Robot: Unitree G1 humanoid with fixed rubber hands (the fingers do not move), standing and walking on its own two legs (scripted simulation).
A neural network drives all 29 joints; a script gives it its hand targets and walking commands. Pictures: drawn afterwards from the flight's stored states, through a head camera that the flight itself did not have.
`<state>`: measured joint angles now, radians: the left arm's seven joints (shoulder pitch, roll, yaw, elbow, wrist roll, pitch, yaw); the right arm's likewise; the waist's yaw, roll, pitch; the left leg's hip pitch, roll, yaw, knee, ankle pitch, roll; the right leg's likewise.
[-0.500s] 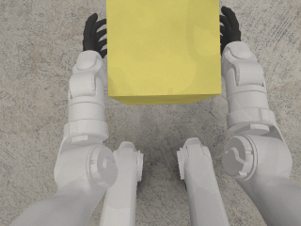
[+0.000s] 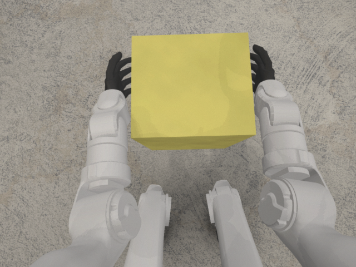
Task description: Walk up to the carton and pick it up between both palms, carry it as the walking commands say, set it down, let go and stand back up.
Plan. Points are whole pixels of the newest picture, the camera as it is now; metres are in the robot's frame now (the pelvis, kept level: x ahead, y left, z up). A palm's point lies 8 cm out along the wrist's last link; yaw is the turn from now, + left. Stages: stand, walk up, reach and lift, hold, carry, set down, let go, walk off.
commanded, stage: reach and lift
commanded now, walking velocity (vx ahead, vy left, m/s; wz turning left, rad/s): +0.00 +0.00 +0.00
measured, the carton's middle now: (188, 105) +0.47 -0.01 -0.13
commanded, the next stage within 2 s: none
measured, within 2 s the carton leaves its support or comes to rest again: neither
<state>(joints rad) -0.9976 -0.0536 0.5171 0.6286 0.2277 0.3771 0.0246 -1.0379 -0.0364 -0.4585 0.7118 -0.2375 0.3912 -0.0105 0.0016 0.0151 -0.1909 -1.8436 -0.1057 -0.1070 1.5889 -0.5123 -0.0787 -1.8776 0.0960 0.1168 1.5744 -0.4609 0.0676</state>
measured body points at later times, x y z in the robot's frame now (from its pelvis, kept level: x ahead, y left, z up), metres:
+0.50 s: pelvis +0.02 +0.00 +0.06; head +0.23 -0.01 +0.46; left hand +0.48 +0.14 +0.01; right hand +0.48 -0.17 +0.00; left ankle +0.08 +0.14 -0.51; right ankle +0.10 -0.13 -0.51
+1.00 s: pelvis +0.04 +0.00 +0.13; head +0.21 -0.01 +0.55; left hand +0.45 +0.14 +0.08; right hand +0.46 -0.17 +0.08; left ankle +0.08 +0.14 -0.51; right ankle +0.10 -0.13 -0.51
